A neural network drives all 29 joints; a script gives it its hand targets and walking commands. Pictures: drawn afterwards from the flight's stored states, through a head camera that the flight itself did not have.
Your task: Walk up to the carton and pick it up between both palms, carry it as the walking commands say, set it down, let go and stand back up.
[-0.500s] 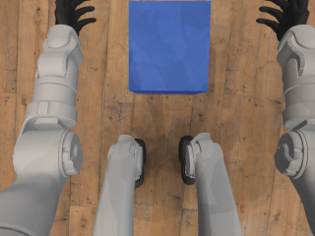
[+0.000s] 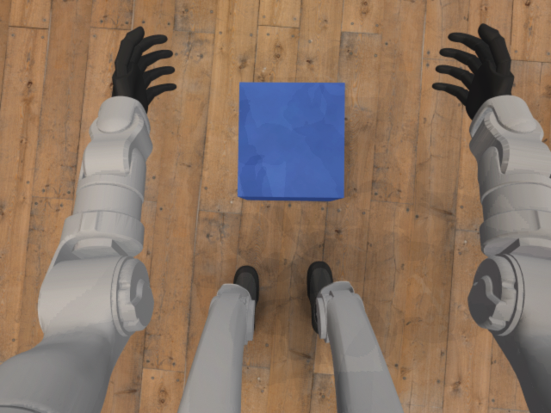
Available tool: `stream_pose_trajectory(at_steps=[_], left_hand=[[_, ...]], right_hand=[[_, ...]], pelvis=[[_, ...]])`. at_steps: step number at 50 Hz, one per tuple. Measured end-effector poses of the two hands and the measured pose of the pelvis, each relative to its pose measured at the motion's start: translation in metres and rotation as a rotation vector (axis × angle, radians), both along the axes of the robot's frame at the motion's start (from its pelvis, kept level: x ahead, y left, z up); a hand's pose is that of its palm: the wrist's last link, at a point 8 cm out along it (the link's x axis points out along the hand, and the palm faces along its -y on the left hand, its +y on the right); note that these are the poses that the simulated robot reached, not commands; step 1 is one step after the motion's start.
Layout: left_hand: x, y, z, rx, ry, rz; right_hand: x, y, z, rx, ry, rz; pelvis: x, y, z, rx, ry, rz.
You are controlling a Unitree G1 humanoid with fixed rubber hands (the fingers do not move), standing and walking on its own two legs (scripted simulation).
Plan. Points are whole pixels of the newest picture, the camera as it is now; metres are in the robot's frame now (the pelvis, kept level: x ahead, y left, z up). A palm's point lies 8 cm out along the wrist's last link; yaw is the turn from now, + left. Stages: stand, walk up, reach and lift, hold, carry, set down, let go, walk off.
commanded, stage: set down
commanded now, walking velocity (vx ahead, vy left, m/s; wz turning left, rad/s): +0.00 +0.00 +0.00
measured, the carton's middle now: (290, 148) +0.52 -0.02 -0.55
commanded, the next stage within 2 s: let go in 0.08 s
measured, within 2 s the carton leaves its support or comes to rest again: neither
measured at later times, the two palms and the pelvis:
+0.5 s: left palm (85, 176) +0.40 +0.22 -0.03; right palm (529, 176) +0.39 -0.25 -0.03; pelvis +0.05 +0.00 +0.07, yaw -1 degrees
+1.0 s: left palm out of the picture +0.25 +0.24 +0.05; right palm out of the picture +0.25 -0.22 +0.05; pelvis +0.09 +0.01 +0.12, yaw +0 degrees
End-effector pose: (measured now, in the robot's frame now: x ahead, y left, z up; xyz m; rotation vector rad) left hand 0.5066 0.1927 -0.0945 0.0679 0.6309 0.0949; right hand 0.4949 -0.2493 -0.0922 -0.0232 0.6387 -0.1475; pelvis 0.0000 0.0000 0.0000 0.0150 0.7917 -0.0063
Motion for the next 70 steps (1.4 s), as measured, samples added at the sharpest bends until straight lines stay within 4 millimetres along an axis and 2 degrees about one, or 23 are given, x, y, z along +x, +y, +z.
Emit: stream_pose_trajectory(at_steps=[4, 8, 13, 18, 24, 31, 40, 45, 52, 63, 68, 70], left_hand=[[-0.002, -0.002, 0.006, 0.005, 0.02, -0.004], [-0.007, -0.001, 0.003, 0.02, 0.037, -0.005], [-0.025, 0.004, 0.004, 0.071, 0.058, -0.02], [-0.062, 0.014, 0.019, 0.111, 0.095, -0.05], [-0.103, 0.024, 0.054, 0.101, 0.122, -0.06], [-0.143, 0.034, 0.09, 0.089, 0.123, -0.052], [-0.212, 0.046, 0.119, 0.088, 0.159, -0.046], [-0.24, 0.051, 0.135, 0.084, 0.157, -0.042], [-0.259, 0.051, 0.145, 0.075, 0.163, -0.05], [-0.258, 0.044, 0.15, 0.085, 0.166, -0.072], [-0.261, 0.043, 0.148, 0.09, 0.175, -0.072], [-0.263, 0.049, 0.144, 0.122, 0.178, -0.058]], right_hand=[[-0.001, 0.002, 0.008, -0.007, 0.011, 0.003], [-0.004, 0.005, 0.006, -0.026, 0.027, 0.015], [-0.022, 0.005, 0.003, -0.067, 0.059, 0.044], [-0.059, 0.001, 0.017, -0.106, 0.104, 0.075], [-0.101, -0.003, 0.055, -0.117, 0.126, 0.074], [-0.145, 0.008, 0.089, -0.107, 0.133, 0.077], [-0.212, 0.023, 0.118, -0.096, 0.155, 0.081], [-0.237, 0.027, 0.134, -0.101, 0.159, 0.088], [-0.248, 0.031, 0.145, -0.095, 0.15, 0.108], [-0.251, 0.031, 0.148, -0.096, 0.161, 0.116], [-0.255, 0.026, 0.147, -0.108, 0.176, 0.105], [-0.256, 0.018, 0.144, -0.146, 0.183, 0.095]], pelvis=[[0.004, 0.0, 0.011, -0.003, -0.005, 0.002], [0.008, 0.0, 0.015, -0.005, -0.012, 0.003], [0.015, 0.001, 0.024, -0.006, -0.03, 0.004], [0.028, 0.002, 0.042, -0.005, -0.084, -0.003], [0.045, 0.004, 0.065, -0.009, -0.195, -0.007], [0.061, 0.008, 0.086, -0.014, -0.34, -0.009], [0.079, 0.013, 0.108, -0.022, -0.546, -0.005], [0.087, 0.014, 0.116, -0.024, -0.663, -0.001], [0.088, 0.015, 0.12, -0.022, -0.801, 0.004], [0.084, 0.012, 0.119, -0.019, -0.899, 0.001], [0.083, 0.01, 0.118, -0.02, -0.909, 0.0], [0.083, 0.009, 0.117, -0.021, -0.881, 0.002]])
